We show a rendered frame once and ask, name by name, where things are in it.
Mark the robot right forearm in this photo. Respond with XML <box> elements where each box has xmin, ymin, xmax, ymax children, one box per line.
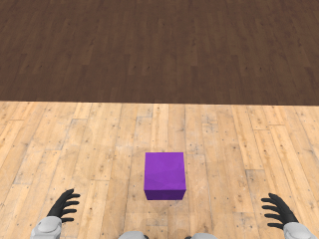
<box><xmin>283</xmin><ymin>222</ymin><xmax>318</xmax><ymax>239</ymax></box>

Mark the robot left forearm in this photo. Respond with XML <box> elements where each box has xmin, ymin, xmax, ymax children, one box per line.
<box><xmin>30</xmin><ymin>216</ymin><xmax>62</xmax><ymax>239</ymax></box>

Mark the carton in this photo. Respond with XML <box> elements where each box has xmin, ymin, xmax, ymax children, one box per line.
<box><xmin>144</xmin><ymin>152</ymin><xmax>186</xmax><ymax>200</ymax></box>

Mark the robot right hand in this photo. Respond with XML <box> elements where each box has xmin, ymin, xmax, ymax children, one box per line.
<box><xmin>260</xmin><ymin>192</ymin><xmax>299</xmax><ymax>231</ymax></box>

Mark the robot left hand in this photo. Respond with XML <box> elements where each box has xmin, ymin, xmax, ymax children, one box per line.
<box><xmin>46</xmin><ymin>188</ymin><xmax>81</xmax><ymax>223</ymax></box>

